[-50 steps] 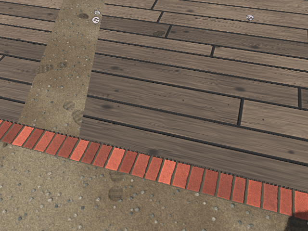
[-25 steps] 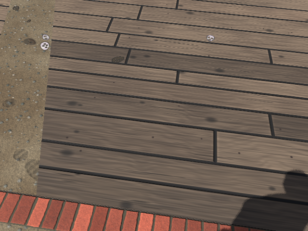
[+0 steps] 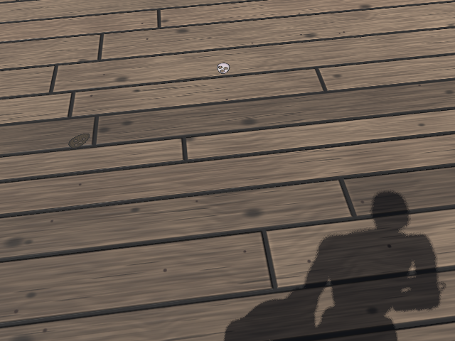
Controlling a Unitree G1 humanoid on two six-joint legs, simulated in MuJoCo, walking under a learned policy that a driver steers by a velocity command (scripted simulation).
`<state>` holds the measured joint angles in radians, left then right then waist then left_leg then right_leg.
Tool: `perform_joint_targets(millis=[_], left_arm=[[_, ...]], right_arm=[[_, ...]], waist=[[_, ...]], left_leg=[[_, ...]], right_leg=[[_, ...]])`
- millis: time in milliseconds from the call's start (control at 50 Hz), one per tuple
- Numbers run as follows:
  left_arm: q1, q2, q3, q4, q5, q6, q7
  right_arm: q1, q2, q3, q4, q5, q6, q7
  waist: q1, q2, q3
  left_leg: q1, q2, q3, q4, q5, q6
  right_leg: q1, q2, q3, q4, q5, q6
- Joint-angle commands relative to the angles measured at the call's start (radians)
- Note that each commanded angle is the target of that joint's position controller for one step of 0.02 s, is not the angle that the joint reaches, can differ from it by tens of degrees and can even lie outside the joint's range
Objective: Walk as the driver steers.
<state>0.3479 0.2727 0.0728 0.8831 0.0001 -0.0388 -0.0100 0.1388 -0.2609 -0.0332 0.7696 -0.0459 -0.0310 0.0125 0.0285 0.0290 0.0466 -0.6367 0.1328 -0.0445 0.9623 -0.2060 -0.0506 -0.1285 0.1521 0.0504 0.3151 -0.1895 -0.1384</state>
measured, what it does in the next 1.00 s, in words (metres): walks ahead: left foot, then right foot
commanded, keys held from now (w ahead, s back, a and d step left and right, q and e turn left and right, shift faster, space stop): w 0.80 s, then w+q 0.20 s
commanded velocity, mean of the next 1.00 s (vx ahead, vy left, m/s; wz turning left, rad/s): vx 0.50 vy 0.00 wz -0.09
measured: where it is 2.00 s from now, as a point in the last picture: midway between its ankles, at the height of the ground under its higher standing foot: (236, 179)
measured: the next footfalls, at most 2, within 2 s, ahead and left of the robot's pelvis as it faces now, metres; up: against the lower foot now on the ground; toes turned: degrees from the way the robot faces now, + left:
left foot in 0.26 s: +0.32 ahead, +0.13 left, +0.00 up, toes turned -4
right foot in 0.78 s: +0.58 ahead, -0.09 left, +0.00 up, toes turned -9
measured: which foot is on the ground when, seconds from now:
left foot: up 0.00-0.24, down 0.26-0.78, up 0.80-1.00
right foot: down 0.00-0.26, up 0.28-0.76, down 0.78-1.00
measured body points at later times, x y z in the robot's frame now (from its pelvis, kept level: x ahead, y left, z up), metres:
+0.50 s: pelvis +0.28 +0.06 +0.00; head +0.30 +0.07 +0.45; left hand +0.41 +0.31 -0.13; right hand +0.28 -0.21 -0.12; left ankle +0.28 +0.13 -0.74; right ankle +0.29 -0.09 -0.67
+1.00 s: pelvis +0.54 -0.03 +0.00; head +0.55 -0.04 +0.45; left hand +0.61 +0.24 -0.12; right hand +0.57 -0.29 -0.15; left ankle +0.55 +0.12 -0.66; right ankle +0.54 -0.09 -0.74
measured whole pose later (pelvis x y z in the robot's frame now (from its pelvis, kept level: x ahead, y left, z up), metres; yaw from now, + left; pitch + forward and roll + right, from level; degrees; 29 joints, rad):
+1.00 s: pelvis +0.54 -0.03 +0.00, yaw -2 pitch -1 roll +0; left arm 0.29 0.23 0.04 0.92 0.02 -0.09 0.00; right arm 0.29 -0.25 -0.05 0.94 -0.02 -0.03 0.03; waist -0.01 0.04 0.04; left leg -0.51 0.06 -0.03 1.07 -0.25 0.06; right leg -0.13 0.05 -0.14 0.31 -0.17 -0.09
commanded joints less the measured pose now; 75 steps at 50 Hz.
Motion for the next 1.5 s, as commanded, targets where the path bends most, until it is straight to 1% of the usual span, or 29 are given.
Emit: perform_joint_targets(millis=[20,160,200,240,260,280,300,320,340,380,520,660,720,760,780,800,820,840,860,920,1000,1200,1300,1340,1360,1380,1400,1440,1500], left_arm=[[0.042,0.147,0.032,-0.051,-0.001,-0.016,0.003],[0.126,0.146,0.021,-0.02,0.016,-0.024,0.021],[0.084,0.166,0.022,-0.024,0.018,-0.029,0.027],[0.06,0.169,0.02,-0.02,0.02,-0.034,0.021],[0.067,0.117,0.003,-0.045,0.016,-0.039,0.016],[0.22,0.033,-0.011,-0.047,-0.019,-0.037,0.01],[0.16,0.117,-0.003,-0.027,0.017,-0.031,0.018],[0.067,0.123,0.001,-0.043,0.021,-0.031,0.011],[0.017,0.106,-0.005,-0.056,0.021,-0.032,0.004],[0.013,0.085,-0.01,-0.057,0.036,-0.015,-0.008],[-0.172,0.044,-0.032,-0.104,0.041,0.004,-0.027],[-0.373,0.026,-0.053,-0.159,0.027,-0.006,-0.026],[-0.364,0.045,-0.045,-0.162,0.03,-0.013,-0.018],[-0.197,0.065,-0.029,-0.106,0.037,-0.026,-0.006],[-0.033,0.102,-0.012,-0.05,0.05,-0.037,0.004],[0.124,0.194,0.012,-0.031,0.074,-0.042,0.017],[0.129,0.244,0.028,-0.021,0.053,-0.029,0.013],[0.038,0.171,0.015,-0.032,0.023,-0.022,0.009],[-0.055,0.11,-0.002,-0.047,0.019,-0.026,0.007],[-0.104,0.038,-0.022,-0.029,0.019,-0.05,0.012],[-0.036,0.061,-0.014,0.009,0.013,-0.079,0.015],[0.105,0.062,-0.018,0.083,0.017,-0.067,0.038],[0.078,0.118,-0.004,0.088,0.027,-0.039,0.054],[0.045,0.136,0.002,0.064,0.023,-0.026,0.046],[0.064,0.052,-0.015,0.015,0.014,-0.032,0.034],[0.019,0.06,-0.009,-0.052,0.008,-0.042,0.019],[-0.092,0.085,-0.007,-0.071,0.02,-0.054,0.014],[-0.084,0.075,-0.009,-0.064,0.012,-0.068,0.013],[-0.047,0.053,-0.012,-0.063,0.05,-0.014,0.006]], right_arm=[[-0.056,-0.067,-0.012,-0.071,0.004,-0.001,0.004],[-0.187,-0.074,-0.002,-0.119,0.015,-0.025,0.017],[-0.099,-0.1,-0.012,-0.097,0.016,-0.032,0.012],[0.136,-0.14,-0.034,-0.023,0.014,-0.046,-0.008],[0.295,-0.202,-0.049,-0.006,-0.005,-0.055,-0.024],[0.343,-0.309,-0.08,0.017,-0.011,-0.045,-0.021],[0.267,-0.213,-0.063,0.011,0.016,-0.032,-0.011],[0.175,-0.148,-0.047,-0.007,0.025,-0.032,-0.007],[0.132,-0.107,-0.036,-0.004,0.02,-0.036,-0.003],[0.136,-0.078,-0.024,0.027,0.025,-0.048,-0.006],[0.25,-0.093,-0.028,0.107,0.04,-0.067,0.0],[0.339,-0.111,-0.031,0.167,0.035,-0.062,-0.004],[0.331,-0.124,-0.034,0.183,0.029,-0.055,-0.013],[0.304,-0.133,-0.036,0.188,0.031,-0.047,-0.016],[0.304,-0.116,-0.029,0.184,0.034,-0.046,-0.016],[0.322,-0.05,-0.009,0.138,0.052,-0.048,-0.012],[0.41,-0.018,-0.008,0.145,0.059,-0.043,-0.013],[0.322,-0.109,-0.033,0.152,0.035,-0.033,-0.019],[0.271,-0.09,-0.031,0.139,0.038,-0.038,-0.011],[0.278,-0.043,-0.027,0.162,0.018,-0.01,0.006],[0.193,-0.026,-0.031,0.138,0.019,0.015,0.023],[-0.13,0.008,-0.003,0.014,0.016,0.01,0.043],[-0.003,-0.037,-0.025,0.032,0.01,0.01,0.033],[0.246,-0.106,-0.063,0.104,-0.003,-0.003,0.018],[0.309,-0.218,-0.096,0.11,-0.008,-0.001,0.002],[0.277,-0.27,-0.107,0.091,0.019,0.01,0.004],[0.245,-0.236,-0.101,0.099,0.038,0.018,-0.003],[0.146,-0.14,-0.077,0.093,0.039,0.011,-0.011],[0.122,-0.112,-0.062,0.087,0.051,-0.019,-0.014]], waist=[[0.011,-0.08,-0.004],[0.061,-0.098,0.005],[0.008,-0.109,-0.006],[-0.103,-0.065,-0.12],[-0.161,0.021,-0.248],[-0.097,0.285,-0.357],[-0.082,0.111,-0.25],[-0.066,0.023,-0.11],[-0.053,-0.015,-0.061],[-0.019,0.05,-0.03],[-0.036,0.045,0.016],[-0.085,0.049,0.031],[-0.061,0.05,0.03],[0.019,0.033,-0.051],[0.079,-0.003,-0.148],[0.117,-0.145,-0.287],[0.072,-0.293,-0.352],[0.05,-0.119,-0.205],[0.018,-0.095,-0.088],[-0.044,-0.115,-0.013],[-0.051,-0.088,0.01],[0.017,-0.084,0.069],[-0.065,-0.135,-0.033],[-0.183,-0.084,-0.165],[-0.169,0.088,-0.258],[-0.132,0.162,-0.313],[-0.139,0.016,-0.178],[-0.05,-0.077,-0.019],[0.006,-0.044,-0.034]], left_leg=[[-0.023,-0.033,0.047,-0.129,0.126,-0.014],[0.037,-0.084,0.061,-0.369,0.18,0.054],[0.178,-0.116,0.064,-0.427,0.104,0.09],[0.475,-0.147,0.077,-0.511,0.08,0.134],[0.708,0.046,-0.132,-0.528,-0.044,0.185],[0.947,0.293,-0.618,-0.631,-0.113,0.336],[0.846,0.265,-0.694,-0.704,-0.239,0.32],[0.698,0.224,-0.523,-0.714,-0.222,0.301],[0.611,0.176,-0.409,-0.735,-0.111,0.279],[0.521,0.099,-0.249,-0.766,0.059,0.239],[0.542,0.053,-0.091,-0.851,0.246,0.258],[0.616,0.057,-0.021,-0.808,0.397,0.231],[0.684,0.095,-0.025,-0.739,0.523,0.219],[0.683,0.067,0.014,-0.532,0.732,0.192],[0.583,0.022,0.051,-0.336,0.658,0.172],[0.328,-0.057,0.106,-0.006,0.288,0.138],[0.077,-0.208,0.072,0.244,-0.348,0.127],[0.006,-0.137,-0.022,0.286,-0.276,0.143],[0.016,-0.1,-0.025,0.248,-0.181,0.146],[0.129,-0.049,-0.014,0.153,-0.079,0.122],[0.038,-0.038,-0.001,0.127,0.031,0.101],[-0.013,-0.075,0.152,-0.28,0.209,0.122],[0.202,-0.199,0.225,-0.34,-0.019,0.227],[0.543,-0.205,0.14,-0.474,-0.029,0.301],[0.817,0.066,-0.236,-0.497,-0.071,0.398],[0.953,0.227,-0.729,-0.657,-0.012,0.532],[0.87,0.195,-0.571,-0.687,-0.001,0.486],[0.616,0.108,-0.363,-0.727,0.174,0.389],[0.49,0.008,-0.224,-0.738,0.371,0.351]], right_leg=[[0.002,-0.241,0.214,-0.115,0.299,-0.11],[0.165,-0.301,0.23,-0.052,0.464,-0.068],[0.159,-0.313,0.224,0.006,0.589,-0.037],[0.118,-0.247,0.158,0.284,0.72,-0.004],[-0.03,-0.193,0.117,0.553,0.465,0.015],[-0.348,-0.002,0.023,0.88,-0.243,0.063],[-0.465,-0.057,0.082,0.956,-0.294,0.046],[-0.472,-0.103,0.085,0.943,-0.202,0.045],[-0.453,-0.135,0.074,0.898,-0.146,0.048],[-0.396,-0.174,0.048,0.822,-0.12,0.064],[-0.521,-0.237,-0.049,0.613,0.035,0.124],[-0.432,-0.204,-0.112,0.303,0.154,0.11],[-0.377,-0.183,-0.112,0.245,0.071,0.07],[-0.159,-0.128,-0.136,0.158,0.044,0.031],[0.069,-0.158,-0.098,0.137,0.049,-0.002],[0.347,-0.425,0.225,0.107,-0.067,-0.077],[0.452,-0.599,0.605,-0.021,-0.087,-0.172],[0.325,-0.541,0.506,-0.041,-0.171,-0.13],[0.176,-0.502,0.365,-0.083,-0.136,-0.1],[-0.013,-0.4,0.123,-0.169,0.033,-0.018],[0.007,-0.386,-0.011,-0.208,0.177,-0.01],[0.172,-0.383,-0.229,-0.156,0.491,0.026],[0.277,-0.416,-0.297,0.167,1.041,0.035],[0.104,-0.399,-0.308,0.582,0.817,0.055],[-0.224,-0.297,-0.309,0.932,0.161,0.096],[-0.535,-0.095,-0.126,1.171,-0.366,0.13],[-0.642,-0.185,-0.009,1.145,-0.258,0.118],[-0.555,-0.252,-0.019,0.959,-0.133,0.122],[-0.424,-0.269,-0.029,0.837,-0.119,0.167]])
